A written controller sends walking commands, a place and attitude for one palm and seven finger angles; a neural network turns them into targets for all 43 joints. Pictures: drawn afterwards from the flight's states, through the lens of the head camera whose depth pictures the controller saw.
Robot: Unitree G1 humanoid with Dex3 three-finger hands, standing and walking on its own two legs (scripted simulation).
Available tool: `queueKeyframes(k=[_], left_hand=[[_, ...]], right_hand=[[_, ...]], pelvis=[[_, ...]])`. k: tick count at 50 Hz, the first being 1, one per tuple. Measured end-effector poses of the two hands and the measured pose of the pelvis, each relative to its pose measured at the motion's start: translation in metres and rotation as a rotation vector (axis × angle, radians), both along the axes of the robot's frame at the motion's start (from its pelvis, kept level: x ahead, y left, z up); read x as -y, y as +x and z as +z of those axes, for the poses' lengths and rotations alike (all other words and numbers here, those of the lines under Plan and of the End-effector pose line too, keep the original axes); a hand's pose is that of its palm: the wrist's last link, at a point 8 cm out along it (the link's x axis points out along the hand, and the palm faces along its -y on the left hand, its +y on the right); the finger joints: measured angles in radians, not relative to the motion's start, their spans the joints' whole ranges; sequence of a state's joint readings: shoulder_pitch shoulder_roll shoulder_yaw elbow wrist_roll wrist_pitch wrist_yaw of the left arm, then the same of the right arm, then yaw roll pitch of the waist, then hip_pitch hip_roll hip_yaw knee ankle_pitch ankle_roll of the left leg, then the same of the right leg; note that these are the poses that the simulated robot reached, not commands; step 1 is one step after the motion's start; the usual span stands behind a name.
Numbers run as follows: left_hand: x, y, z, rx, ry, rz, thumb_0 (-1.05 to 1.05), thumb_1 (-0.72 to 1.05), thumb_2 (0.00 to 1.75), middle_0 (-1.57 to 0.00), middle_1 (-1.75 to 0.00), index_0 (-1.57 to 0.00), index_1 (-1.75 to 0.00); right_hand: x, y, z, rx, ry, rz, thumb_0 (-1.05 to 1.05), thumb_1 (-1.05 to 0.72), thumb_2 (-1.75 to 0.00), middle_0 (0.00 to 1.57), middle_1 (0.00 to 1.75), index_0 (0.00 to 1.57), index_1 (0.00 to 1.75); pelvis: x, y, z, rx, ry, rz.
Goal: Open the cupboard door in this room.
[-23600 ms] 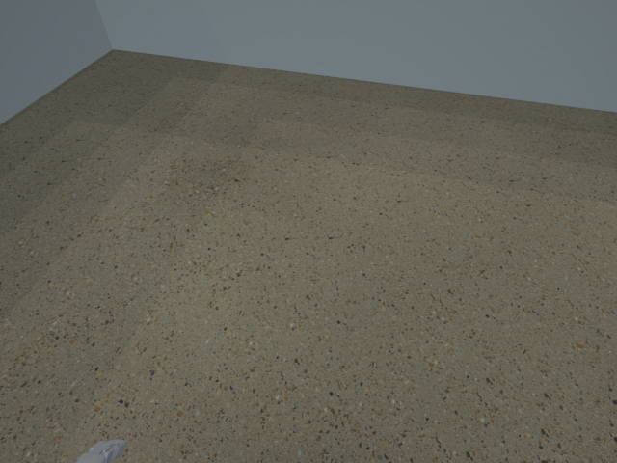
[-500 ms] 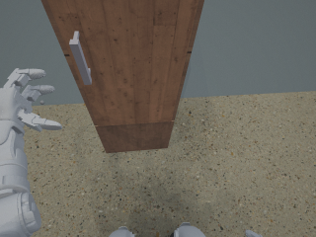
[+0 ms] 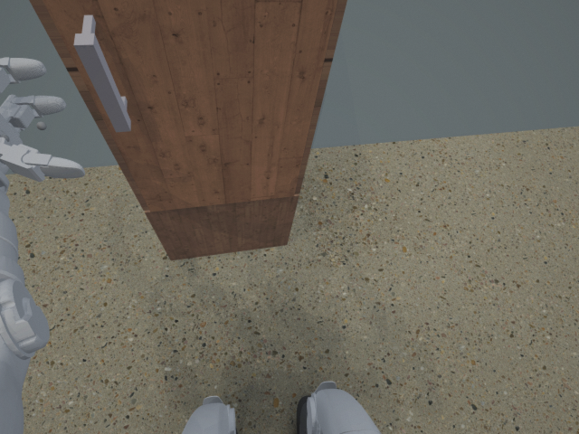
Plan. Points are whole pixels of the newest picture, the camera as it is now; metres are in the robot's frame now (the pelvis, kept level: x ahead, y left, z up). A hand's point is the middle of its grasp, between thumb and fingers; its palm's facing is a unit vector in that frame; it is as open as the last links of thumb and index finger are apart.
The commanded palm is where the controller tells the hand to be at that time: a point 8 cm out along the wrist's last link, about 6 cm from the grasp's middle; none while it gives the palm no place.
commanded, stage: move the hooked fingers beside the handle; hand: left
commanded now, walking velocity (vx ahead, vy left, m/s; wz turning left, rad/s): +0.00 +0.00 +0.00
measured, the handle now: (107, 78) +0.58 +0.22 +0.09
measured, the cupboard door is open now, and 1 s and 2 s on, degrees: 0 0 0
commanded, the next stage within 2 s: slide the fingers in behind the handle in 1.04 s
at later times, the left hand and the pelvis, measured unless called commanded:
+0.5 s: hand (47, 105) +0.53 +0.29 +0.08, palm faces +0.11 -0.99 -0.02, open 14.0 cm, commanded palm +0.51 +0.32 +0.08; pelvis +0.02 +0.01 +0.00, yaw -2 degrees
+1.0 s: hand (54, 105) +0.53 +0.28 +0.09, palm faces +0.10 -1.00 -0.02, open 14.0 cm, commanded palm +0.51 +0.31 +0.08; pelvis +0.02 +0.01 +0.00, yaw -1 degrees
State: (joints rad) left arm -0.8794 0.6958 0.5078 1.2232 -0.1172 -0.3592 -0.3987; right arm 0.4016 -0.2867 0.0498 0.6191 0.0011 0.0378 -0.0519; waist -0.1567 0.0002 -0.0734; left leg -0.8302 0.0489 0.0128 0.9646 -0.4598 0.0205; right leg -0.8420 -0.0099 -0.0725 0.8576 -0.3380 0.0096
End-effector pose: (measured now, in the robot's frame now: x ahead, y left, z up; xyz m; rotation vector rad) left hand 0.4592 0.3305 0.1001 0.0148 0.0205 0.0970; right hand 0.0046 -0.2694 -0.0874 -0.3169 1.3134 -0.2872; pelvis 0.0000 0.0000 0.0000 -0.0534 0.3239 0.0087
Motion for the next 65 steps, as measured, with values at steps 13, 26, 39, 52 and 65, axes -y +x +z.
queueKeyframes(k=[13, 26, 39, 52, 65], left_hand=[[0.000, 0.044, 0.001, 0.012, -0.007, 0.003, -0.02, -0.50, 0.30, -0.30, -1.20, -0.30, -1.20], [-0.012, 0.044, -0.012, -0.009, 0.005, 0.019, -0.02, -0.50, 0.30, -0.30, -1.19, -0.30, -1.20], [-0.007, 0.042, -0.016, -0.029, -0.007, -0.014, -0.02, -0.50, 0.30, -0.30, -1.20, -0.30, -1.20], [0.002, 0.040, -0.009, -0.010, 0.000, 0.003, -0.02, -0.50, 0.30, -0.30, -1.20, -0.30, -1.20], [0.007, 0.035, -0.005, 0.005, 0.003, -0.008, -0.02, -0.50, 0.30, -0.30, -1.20, -0.30, -1.20]], right_hand=[[-0.004, -0.032, 0.004, -0.131, -0.017, -0.048, 0.01, -0.91, -0.90, 0.20, 0.30, 0.20, 0.30], [-0.017, -0.025, 0.007, -0.150, 0.018, -0.075, 0.01, -0.91, -0.90, 0.20, 0.30, 0.20, 0.30], [-0.013, 0.009, 0.004, -0.096, 0.003, -0.022, 0.01, -0.91, -0.90, 0.20, 0.30, 0.20, 0.30], [-0.015, 0.000, 0.000, -0.090, 0.031, -0.041, 0.01, -0.91, -0.90, 0.20, 0.30, 0.20, 0.30], [-0.007, -0.020, -0.001, -0.128, 0.019, -0.040, 0.01, -0.91, -0.90, 0.20, 0.30, 0.20, 0.30]], pelvis=[[-0.002, 0.004, -0.005, -0.065, -0.013, -0.005], [-0.007, 0.017, -0.002, -0.077, -0.019, -0.027], [-0.009, 0.020, -0.002, -0.065, -0.027, -0.002], [-0.005, 0.017, -0.002, -0.054, -0.021, -0.010], [0.000, 0.008, -0.004, -0.052, -0.017, -0.003]])
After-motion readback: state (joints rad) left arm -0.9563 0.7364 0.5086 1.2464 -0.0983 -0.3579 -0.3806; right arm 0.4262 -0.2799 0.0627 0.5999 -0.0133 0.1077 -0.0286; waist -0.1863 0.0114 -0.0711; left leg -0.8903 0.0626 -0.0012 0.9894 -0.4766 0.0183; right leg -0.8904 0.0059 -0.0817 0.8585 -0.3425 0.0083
